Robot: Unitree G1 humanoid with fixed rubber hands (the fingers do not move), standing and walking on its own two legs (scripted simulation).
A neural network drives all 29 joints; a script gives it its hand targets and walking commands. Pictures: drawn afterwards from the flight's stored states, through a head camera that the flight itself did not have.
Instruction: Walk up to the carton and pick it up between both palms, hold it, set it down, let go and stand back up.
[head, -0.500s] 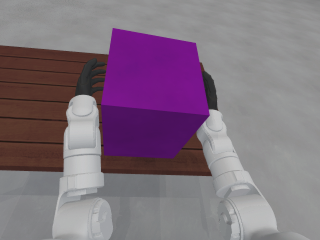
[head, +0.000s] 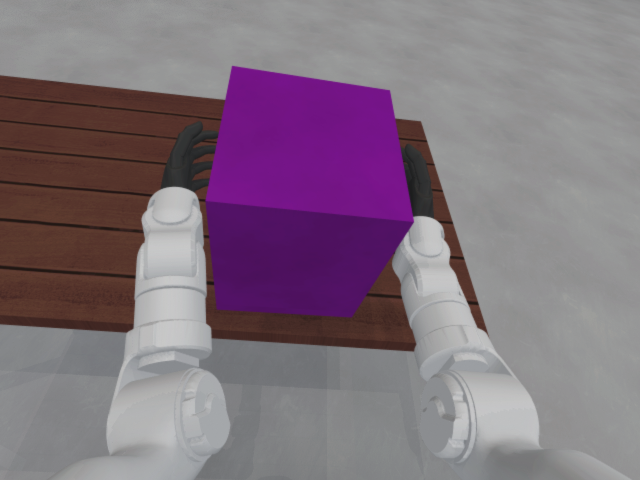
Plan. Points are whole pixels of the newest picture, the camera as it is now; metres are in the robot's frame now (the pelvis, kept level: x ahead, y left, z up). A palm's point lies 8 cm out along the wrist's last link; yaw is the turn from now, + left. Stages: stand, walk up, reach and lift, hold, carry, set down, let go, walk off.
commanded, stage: set down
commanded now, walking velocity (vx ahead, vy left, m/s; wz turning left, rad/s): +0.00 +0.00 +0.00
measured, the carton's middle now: (298, 205) +0.42 +0.02 +0.12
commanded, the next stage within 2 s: none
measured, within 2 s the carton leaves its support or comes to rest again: neither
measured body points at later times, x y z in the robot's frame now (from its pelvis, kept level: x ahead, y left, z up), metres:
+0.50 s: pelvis +0.01 +0.00 +0.00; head +0.02 +0.02 +0.45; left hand +0.43 +0.16 +0.12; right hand +0.43 -0.13 +0.13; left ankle +0.02 +0.11 -0.75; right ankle -0.02 -0.10 -0.75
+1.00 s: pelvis +0.01 +0.00 +0.00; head +0.03 +0.02 +0.45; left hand +0.44 +0.15 +0.11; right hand +0.43 -0.14 +0.11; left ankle +0.02 +0.11 -0.75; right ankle -0.02 -0.10 -0.75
